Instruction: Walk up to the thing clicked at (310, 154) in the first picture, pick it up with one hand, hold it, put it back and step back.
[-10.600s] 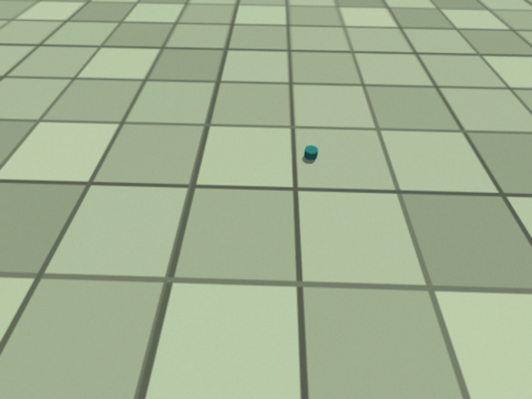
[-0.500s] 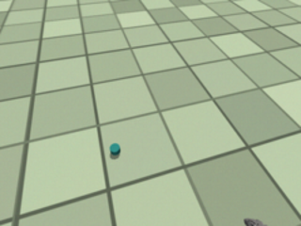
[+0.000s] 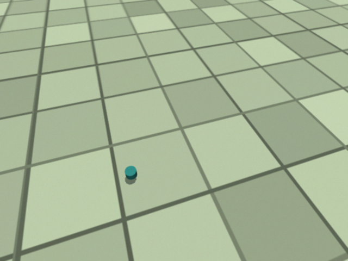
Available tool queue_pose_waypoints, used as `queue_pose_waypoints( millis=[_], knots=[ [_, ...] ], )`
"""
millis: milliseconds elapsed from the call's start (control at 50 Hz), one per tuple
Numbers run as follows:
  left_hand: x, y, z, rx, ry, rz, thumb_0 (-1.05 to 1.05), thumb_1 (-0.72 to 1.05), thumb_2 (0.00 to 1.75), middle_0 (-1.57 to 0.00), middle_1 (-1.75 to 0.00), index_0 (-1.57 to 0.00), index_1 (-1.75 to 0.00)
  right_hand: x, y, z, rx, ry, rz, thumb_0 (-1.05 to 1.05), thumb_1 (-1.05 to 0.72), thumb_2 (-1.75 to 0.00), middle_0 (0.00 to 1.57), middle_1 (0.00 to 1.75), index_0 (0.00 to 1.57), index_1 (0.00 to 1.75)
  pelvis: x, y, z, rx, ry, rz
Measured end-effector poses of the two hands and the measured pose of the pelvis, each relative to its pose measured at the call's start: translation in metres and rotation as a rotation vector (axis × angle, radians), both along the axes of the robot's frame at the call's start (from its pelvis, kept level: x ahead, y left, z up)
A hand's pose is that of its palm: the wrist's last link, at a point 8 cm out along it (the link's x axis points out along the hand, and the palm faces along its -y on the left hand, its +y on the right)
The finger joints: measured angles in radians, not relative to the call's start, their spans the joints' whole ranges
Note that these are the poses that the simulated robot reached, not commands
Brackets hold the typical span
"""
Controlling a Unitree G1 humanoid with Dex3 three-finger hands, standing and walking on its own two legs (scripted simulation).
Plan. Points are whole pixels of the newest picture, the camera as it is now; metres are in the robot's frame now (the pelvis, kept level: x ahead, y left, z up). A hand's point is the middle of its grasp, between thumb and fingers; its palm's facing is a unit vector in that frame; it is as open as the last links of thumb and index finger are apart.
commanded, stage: stand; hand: left
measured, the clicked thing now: (131, 172) +0.75 +0.26 -0.76
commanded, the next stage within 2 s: walk up in 0.20 s
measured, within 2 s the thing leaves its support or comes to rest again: neither
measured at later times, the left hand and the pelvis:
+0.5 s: hand out of the picture +0.05 +0.32 -0.17, palm faces +0.04 -0.93 -0.37, open 7.4 cm; pelvis +0.05 +0.04 -0.02, yaw +2 degrees
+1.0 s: hand (75, 205) +0.30 +0.29 -0.14, palm faces +0.00 -0.92 -0.40, open 7.4 cm; pelvis +0.20 +0.02 -0.02, yaw +0 degrees
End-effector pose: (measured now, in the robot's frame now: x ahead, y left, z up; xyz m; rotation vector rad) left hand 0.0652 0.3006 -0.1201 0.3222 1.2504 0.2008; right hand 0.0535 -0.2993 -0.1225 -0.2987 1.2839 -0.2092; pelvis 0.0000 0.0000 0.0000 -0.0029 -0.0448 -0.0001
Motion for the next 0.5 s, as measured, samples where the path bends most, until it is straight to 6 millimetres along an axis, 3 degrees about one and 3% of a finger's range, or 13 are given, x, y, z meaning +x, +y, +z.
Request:
queue_pose_waypoints(
  millis=[300, 440, 500],
  knots=[
    [0.003, 0.004, 0.005, -0.007, -0.065, 0.02, 0.01, 0.9, 0.9, -0.21, -0.3, -0.2, -0.3, 0.016, -0.005, 0.004, 0.005, -0.058, 0.027, 0.01, -0.9, -0.9, 0.2, 0.3, 0.2, 0.3, 0.009, 0.0, -0.002, -0.006, 0.005, 0.009],
    [-0.023, 0.041, 0.002, 0.021, -0.015, 0.084, 0.01, 0.9, 0.9, -0.21, -0.3, -0.2, -0.3, 0.053, -0.001, 0.009, -0.042, -0.063, 0.082, 0.01, -0.9, -0.9, 0.2, 0.3, 0.2, 0.3, 0.034, 0.022, -0.009, -0.033, -0.004, 0.038],
    [-0.022, 0.063, -0.011, 0.028, 0.04, 0.085, 0.01, 0.9, 0.9, -0.21, -0.3, -0.2, -0.3, 0.07, 0.008, 0.011, -0.07, -0.103, 0.091, 0.01, -0.9, -0.9, 0.2, 0.3, 0.2, 0.3, 0.049, 0.036, -0.018, -0.017, -0.011, 0.036]
  ],
)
